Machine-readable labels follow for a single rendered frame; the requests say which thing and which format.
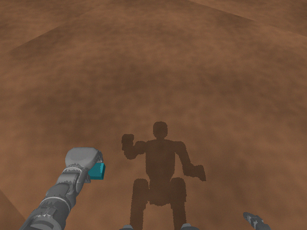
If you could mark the left robot hand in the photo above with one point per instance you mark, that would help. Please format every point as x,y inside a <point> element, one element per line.
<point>85,157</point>

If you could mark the small box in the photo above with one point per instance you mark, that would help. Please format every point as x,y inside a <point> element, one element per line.
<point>97,172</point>

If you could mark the right robot hand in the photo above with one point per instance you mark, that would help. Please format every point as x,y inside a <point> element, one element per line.
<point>256,221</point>

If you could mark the left robot arm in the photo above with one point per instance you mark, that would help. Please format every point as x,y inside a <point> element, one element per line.
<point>60,199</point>

